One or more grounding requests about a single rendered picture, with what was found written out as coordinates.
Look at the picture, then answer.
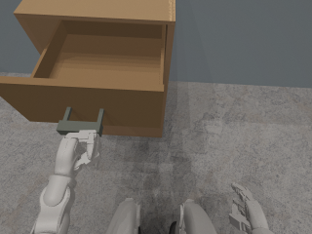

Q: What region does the robot right hand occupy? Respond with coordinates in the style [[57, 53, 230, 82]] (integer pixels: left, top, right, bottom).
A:
[[229, 182, 269, 234]]

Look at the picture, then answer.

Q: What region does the robot left hand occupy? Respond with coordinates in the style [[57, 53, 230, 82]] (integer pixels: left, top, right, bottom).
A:
[[54, 130, 102, 178]]

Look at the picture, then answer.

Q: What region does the left robot thigh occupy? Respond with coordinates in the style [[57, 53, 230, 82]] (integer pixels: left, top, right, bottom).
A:
[[104, 201, 141, 234]]

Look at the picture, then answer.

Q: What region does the handle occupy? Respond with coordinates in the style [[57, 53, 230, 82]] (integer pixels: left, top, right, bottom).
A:
[[56, 106, 105, 137]]

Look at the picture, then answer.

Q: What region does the robot left forearm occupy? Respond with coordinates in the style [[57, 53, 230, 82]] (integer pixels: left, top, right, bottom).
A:
[[30, 174, 77, 234]]

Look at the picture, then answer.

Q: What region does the drawer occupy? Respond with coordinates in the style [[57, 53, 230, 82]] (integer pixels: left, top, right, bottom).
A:
[[0, 19, 165, 129]]

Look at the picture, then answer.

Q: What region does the robot right shin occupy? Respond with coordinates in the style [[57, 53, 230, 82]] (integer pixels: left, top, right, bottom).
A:
[[175, 199, 195, 234]]

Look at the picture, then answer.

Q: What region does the cabinet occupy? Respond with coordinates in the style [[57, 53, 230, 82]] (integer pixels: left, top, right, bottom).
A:
[[13, 0, 176, 138]]

